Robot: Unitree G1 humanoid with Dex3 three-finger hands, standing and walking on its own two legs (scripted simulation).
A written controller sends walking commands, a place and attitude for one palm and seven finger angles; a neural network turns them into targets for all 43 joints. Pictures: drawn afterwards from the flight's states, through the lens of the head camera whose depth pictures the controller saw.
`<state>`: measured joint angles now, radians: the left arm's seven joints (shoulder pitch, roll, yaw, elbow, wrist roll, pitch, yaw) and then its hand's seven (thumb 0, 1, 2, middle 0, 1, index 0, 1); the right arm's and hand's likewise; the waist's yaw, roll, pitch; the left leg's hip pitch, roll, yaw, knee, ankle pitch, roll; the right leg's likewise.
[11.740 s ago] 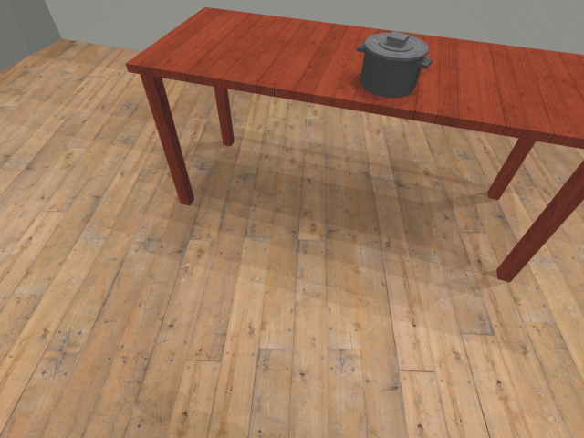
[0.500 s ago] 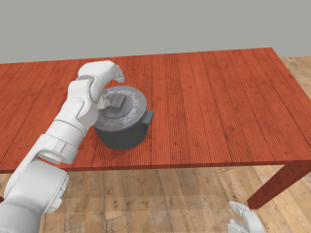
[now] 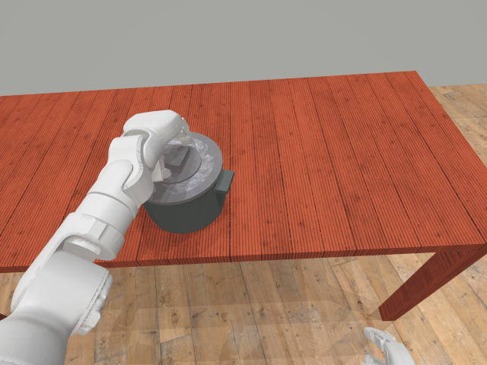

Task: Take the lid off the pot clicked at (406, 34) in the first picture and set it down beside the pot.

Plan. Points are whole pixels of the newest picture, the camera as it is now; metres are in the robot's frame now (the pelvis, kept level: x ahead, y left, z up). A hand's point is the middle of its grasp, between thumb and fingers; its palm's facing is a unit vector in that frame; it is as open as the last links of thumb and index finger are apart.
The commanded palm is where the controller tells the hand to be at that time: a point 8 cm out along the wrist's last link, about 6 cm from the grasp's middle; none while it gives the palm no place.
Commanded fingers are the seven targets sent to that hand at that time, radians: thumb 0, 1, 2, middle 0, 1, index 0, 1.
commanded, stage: lower the open fingers around the knob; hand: left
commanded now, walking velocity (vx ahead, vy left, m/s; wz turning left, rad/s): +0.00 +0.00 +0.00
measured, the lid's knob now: (172, 156) +0.47 +0.15 +0.07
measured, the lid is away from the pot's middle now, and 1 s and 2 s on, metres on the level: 0.00 0.00 0.00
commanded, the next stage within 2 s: close the fingers and squeeze the knob in 0.32 s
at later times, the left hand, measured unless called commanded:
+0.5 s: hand (164, 158) +0.44 +0.15 +0.10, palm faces -0.32 -0.08 -0.95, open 10.3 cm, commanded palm +0.42 +0.15 +0.16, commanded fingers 0.00 -0.16 1.15 -0.63 -0.49 -0.63 -0.49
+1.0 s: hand (168, 159) +0.44 +0.15 +0.10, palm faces -0.31 -0.08 -0.95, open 8.7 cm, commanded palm +0.42 +0.15 +0.16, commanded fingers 0.00 0.14 1.02 -0.66 -0.91 -0.66 -0.91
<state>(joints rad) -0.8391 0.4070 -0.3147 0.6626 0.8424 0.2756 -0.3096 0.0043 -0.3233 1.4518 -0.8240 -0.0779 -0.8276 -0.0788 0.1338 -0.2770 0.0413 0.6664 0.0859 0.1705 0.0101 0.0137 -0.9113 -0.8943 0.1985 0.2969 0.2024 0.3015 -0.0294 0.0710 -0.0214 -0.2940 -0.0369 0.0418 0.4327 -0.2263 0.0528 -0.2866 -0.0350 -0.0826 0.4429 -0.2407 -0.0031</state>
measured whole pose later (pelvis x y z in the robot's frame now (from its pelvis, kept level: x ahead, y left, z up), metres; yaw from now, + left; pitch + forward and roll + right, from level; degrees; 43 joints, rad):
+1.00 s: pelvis +0.01 +0.00 +0.00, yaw +0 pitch +6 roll +0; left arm -0.82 0.37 -0.34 0.66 0.85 0.30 -0.26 0.00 0.02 1.09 -0.60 -0.77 -0.63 -0.79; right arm 0.13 -0.27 0.03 0.67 0.08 0.18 0.02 0.01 -0.91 -0.89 0.20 0.30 0.20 0.30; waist -0.02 0.08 -0.04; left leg -0.31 -0.04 0.04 0.44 -0.24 0.06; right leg -0.30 -0.04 -0.08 0.45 -0.25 0.00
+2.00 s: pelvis +0.00 +0.01 +0.00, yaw +0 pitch +6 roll +0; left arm -0.82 0.38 -0.34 0.66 0.85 0.29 -0.27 0.00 0.09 0.94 -0.63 -0.89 -0.60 -0.86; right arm 0.14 -0.27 0.04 0.67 0.08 0.19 0.01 0.01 -0.91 -0.89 0.20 0.30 0.20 0.30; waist -0.03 0.07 -0.04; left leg -0.31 -0.04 0.04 0.45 -0.24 0.06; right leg -0.29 -0.04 -0.08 0.44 -0.24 0.00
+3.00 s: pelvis +0.00 +0.00 +0.00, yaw +1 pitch +3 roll +0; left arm -0.96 0.43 -0.35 0.60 0.84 0.36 -0.41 0.01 0.08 0.92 -0.66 -0.90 -0.62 -0.86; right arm 0.11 -0.28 0.05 0.67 0.08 0.15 0.00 0.01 -0.91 -0.89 0.20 0.30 0.20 0.30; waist -0.02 0.08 -0.01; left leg -0.26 -0.04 0.03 0.41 -0.21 0.05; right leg -0.24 -0.04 -0.09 0.42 -0.23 0.00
